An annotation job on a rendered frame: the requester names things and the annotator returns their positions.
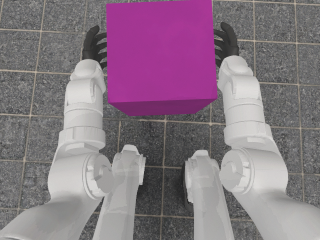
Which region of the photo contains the right robot foot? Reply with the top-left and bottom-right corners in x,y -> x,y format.
181,163 -> 194,213

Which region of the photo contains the right robot upper arm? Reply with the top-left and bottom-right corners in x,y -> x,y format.
219,147 -> 320,240

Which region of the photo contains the left robot upper arm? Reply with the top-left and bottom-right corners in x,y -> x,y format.
0,152 -> 115,240

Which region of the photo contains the left robot forearm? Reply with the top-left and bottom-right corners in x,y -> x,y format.
47,59 -> 106,190

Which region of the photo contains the right robot forearm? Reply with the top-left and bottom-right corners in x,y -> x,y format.
217,55 -> 283,159

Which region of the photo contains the right robot hand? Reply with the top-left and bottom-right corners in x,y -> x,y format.
213,22 -> 239,68

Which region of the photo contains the left robot hand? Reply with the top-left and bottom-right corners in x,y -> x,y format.
82,25 -> 107,70

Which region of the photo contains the carton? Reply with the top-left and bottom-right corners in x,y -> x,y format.
106,0 -> 218,116

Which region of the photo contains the robot left shin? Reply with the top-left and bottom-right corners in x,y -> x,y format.
111,144 -> 140,190

